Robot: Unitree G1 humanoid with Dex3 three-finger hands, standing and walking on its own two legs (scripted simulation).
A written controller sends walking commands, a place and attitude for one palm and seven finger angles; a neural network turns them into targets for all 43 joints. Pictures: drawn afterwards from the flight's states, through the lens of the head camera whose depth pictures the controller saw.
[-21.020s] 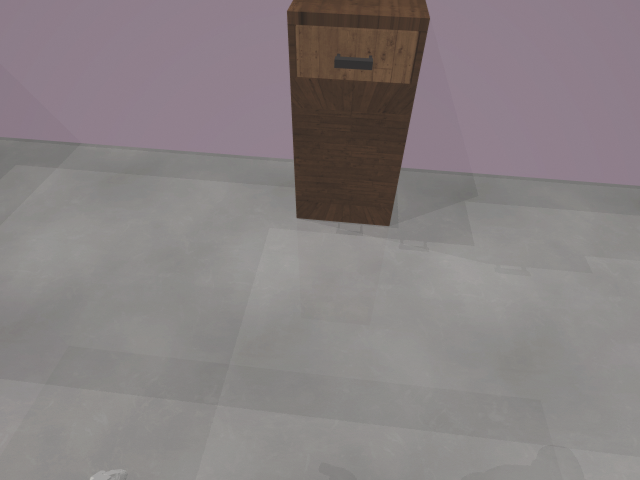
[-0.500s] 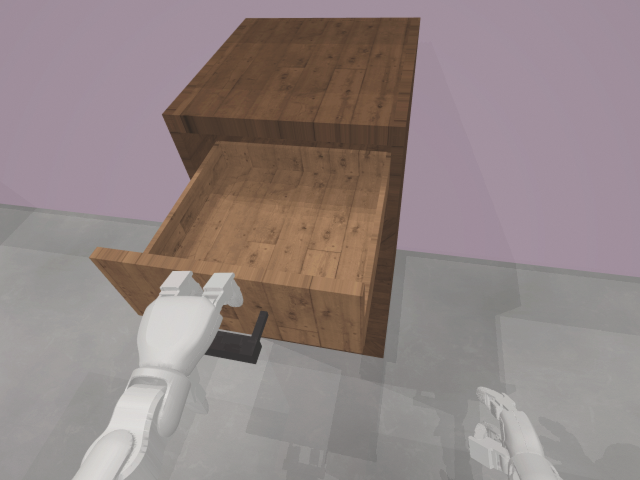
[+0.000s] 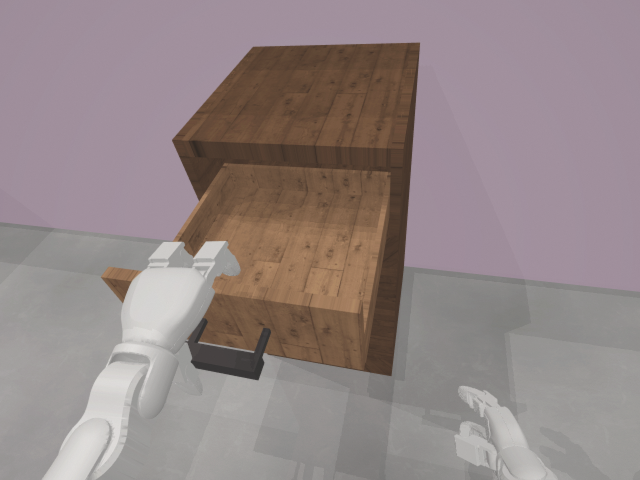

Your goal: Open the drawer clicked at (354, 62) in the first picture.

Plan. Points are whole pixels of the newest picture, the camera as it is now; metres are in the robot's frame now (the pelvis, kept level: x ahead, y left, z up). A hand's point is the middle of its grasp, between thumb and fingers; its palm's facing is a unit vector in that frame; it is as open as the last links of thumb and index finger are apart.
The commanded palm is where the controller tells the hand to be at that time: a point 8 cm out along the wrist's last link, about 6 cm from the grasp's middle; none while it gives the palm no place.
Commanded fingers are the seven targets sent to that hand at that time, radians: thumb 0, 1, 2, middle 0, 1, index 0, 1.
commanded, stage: lift the hand off the handle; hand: left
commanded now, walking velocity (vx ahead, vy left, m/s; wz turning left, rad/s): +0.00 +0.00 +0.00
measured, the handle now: (226, 344) +0.29 +0.20 -0.02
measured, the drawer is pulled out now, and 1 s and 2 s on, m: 0.30 0.30 0.30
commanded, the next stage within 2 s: draw the hand back to the body in 0.26 s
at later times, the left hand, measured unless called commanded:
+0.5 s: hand (176, 316) +0.25 +0.20 +0.13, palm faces +0.10 -0.08 -0.99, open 13.9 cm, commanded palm +0.20 +0.21 +0.18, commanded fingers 0.00 -0.50 0.30 -0.30 -1.20 -0.30 -1.20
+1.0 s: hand (125, 346) +0.21 +0.24 +0.13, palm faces +0.10 -0.24 -0.97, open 13.9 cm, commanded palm +0.16 +0.25 +0.18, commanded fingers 0.00 -0.40 0.34 -0.29 -1.13 -0.29 -1.13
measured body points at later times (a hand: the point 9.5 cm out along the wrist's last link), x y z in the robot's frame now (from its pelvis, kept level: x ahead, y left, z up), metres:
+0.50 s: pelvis -0.01 +0.00 +0.00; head -0.01 -0.06 +0.45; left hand +0.24 +0.20 +0.18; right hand +0.21 -0.20 -0.10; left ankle -0.05 +0.10 -0.73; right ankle +0.01 -0.08 -0.73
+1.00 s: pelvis -0.02 +0.01 +0.00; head -0.01 -0.03 +0.45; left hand +0.20 +0.25 +0.18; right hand +0.22 -0.19 -0.09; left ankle -0.04 +0.10 -0.73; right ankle +0.01 -0.08 -0.73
